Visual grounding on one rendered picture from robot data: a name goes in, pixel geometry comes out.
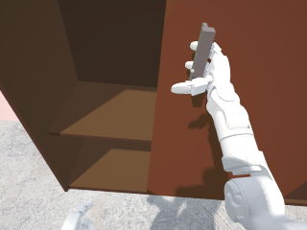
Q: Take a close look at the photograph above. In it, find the wardrobe door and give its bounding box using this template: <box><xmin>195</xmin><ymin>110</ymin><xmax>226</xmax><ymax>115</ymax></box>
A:
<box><xmin>146</xmin><ymin>0</ymin><xmax>307</xmax><ymax>200</ymax></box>
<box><xmin>283</xmin><ymin>181</ymin><xmax>307</xmax><ymax>200</ymax></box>

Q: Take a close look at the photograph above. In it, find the handle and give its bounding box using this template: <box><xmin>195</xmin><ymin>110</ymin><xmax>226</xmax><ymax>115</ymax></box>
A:
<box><xmin>189</xmin><ymin>22</ymin><xmax>216</xmax><ymax>81</ymax></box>

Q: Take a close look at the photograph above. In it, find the robot right hand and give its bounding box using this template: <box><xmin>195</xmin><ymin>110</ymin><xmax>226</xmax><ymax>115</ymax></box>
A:
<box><xmin>171</xmin><ymin>41</ymin><xmax>230</xmax><ymax>96</ymax></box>

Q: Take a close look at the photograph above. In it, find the right robot upper arm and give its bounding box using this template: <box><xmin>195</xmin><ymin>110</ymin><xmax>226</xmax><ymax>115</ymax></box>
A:
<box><xmin>224</xmin><ymin>175</ymin><xmax>307</xmax><ymax>230</ymax></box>

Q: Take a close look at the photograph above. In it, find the robot left hand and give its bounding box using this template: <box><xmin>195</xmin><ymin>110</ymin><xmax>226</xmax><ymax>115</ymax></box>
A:
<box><xmin>60</xmin><ymin>201</ymin><xmax>96</xmax><ymax>230</ymax></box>

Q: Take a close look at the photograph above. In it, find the right robot forearm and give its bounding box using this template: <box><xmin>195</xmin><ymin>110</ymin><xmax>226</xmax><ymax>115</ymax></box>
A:
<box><xmin>206</xmin><ymin>80</ymin><xmax>285</xmax><ymax>213</ymax></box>

